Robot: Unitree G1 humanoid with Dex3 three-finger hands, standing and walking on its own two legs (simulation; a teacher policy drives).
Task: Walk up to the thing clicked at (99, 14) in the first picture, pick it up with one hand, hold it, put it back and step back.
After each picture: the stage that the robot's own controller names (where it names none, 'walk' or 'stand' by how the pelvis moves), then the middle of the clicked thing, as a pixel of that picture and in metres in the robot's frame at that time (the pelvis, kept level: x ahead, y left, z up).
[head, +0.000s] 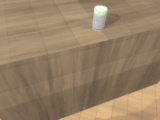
stand; (99, 18) +0.75 -0.08 +0.04
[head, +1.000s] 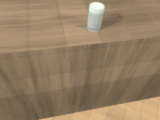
walk; (95, 17) +0.67 -0.03 +0.08
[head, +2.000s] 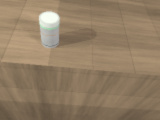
walk; (49, 30) +0.49 +0.16 +0.09
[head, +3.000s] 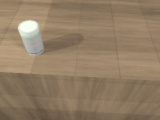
stand; (32, 38) +0.48 +0.20 +0.08
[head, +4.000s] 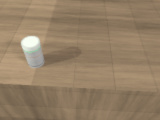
stand; (33, 52) +0.47 +0.21 +0.04
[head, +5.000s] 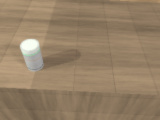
stand; (32, 55) +0.46 +0.21 +0.04
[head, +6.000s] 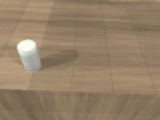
stand; (30, 56) +0.45 +0.22 +0.04
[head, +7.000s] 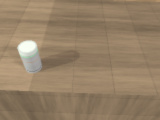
stand; (30, 57) +0.45 +0.21 +0.04
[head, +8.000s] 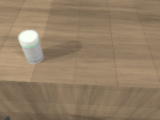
rise first; (31, 47) +0.47 +0.21 +0.05
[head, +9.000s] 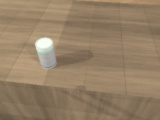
rise first; (46, 53) +0.47 +0.19 +0.04
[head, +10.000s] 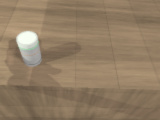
go down; (30, 49) +0.46 +0.17 +0.05
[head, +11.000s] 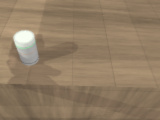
go down; (27, 48) +0.47 +0.18 +0.06
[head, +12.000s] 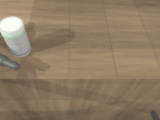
close in; (16, 38) +0.46 +0.19 +0.09
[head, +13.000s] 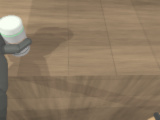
lift; (15, 37) +0.47 +0.19 +0.10
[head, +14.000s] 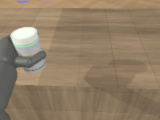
lift; (29, 50) +0.35 +0.16 +0.21
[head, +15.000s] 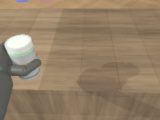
hold; (24, 58) +0.33 +0.17 +0.20
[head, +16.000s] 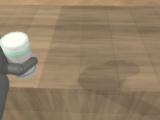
hold; (20, 56) +0.33 +0.18 +0.20
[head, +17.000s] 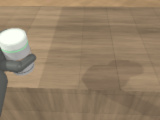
hold; (18, 53) +0.33 +0.19 +0.21
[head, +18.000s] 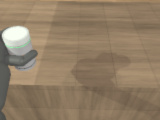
crouch; (20, 49) +0.36 +0.19 +0.18
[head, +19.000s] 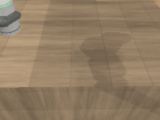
lower; (3, 13) +0.46 +0.22 +0.25
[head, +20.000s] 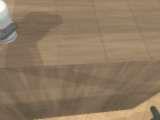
lower; (0, 22) +0.51 +0.20 +0.11
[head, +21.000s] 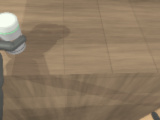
lower; (10, 34) +0.48 +0.20 +0.10
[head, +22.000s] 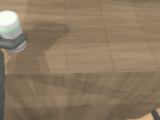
lower; (11, 32) +0.48 +0.19 +0.10
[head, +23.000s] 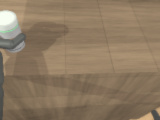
lower; (9, 32) +0.48 +0.19 +0.10
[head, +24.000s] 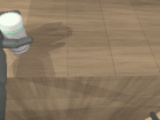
open; (14, 34) +0.48 +0.19 +0.09
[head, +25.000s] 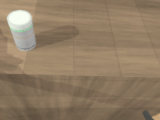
sink last; (23, 31) +0.48 +0.17 +0.09
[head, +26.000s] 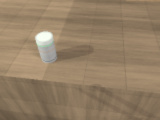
sink last; (46, 47) +0.49 +0.20 +0.07
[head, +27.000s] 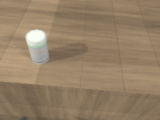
stand; (38, 47) +0.46 +0.18 +0.06
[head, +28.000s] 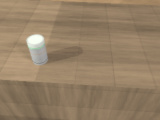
stand; (38, 50) +0.51 +0.21 +0.05
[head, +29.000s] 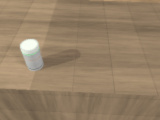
stand; (32, 55) +0.46 +0.21 +0.04
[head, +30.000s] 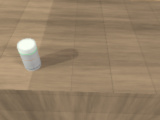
stand; (29, 55) +0.46 +0.22 +0.04
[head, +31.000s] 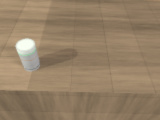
stand; (28, 55) +0.46 +0.22 +0.04
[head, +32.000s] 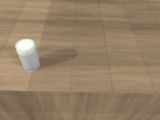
stand; (28, 55) +0.46 +0.22 +0.04
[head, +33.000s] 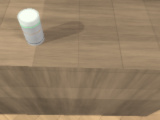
walk; (32, 28) +0.50 +0.19 +0.06
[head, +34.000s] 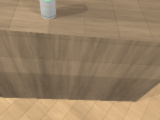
walk; (47, 3) +0.67 +0.17 +0.05
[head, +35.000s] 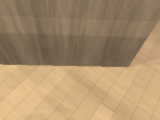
walk; out of the picture +0.96 +0.29 +0.07
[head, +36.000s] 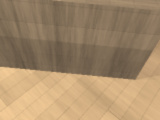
stand; out of the picture +1.08 +0.17 +0.05
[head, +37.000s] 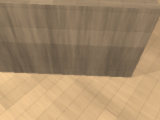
stand; out of the picture +1.11 +0.22 +0.04
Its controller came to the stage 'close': yes
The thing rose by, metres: 0.21
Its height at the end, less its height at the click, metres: +0.00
